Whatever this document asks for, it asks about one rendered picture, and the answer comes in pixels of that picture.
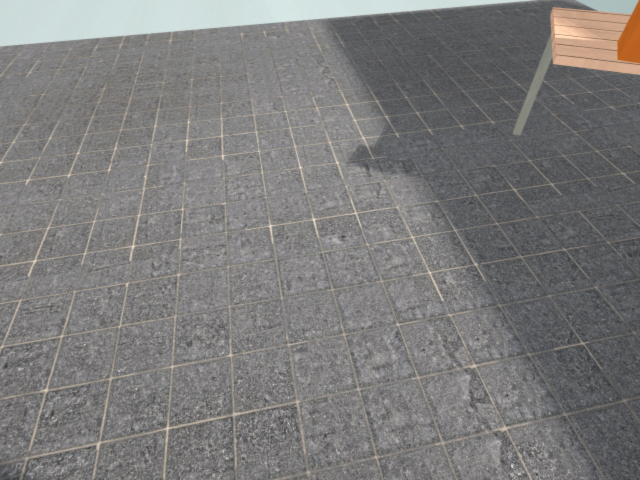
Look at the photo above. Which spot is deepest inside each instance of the table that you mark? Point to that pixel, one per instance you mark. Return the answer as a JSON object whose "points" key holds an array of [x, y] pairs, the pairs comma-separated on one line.
{"points": [[579, 38]]}

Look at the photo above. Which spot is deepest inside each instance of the carton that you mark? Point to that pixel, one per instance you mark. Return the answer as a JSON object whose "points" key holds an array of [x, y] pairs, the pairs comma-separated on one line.
{"points": [[628, 45]]}

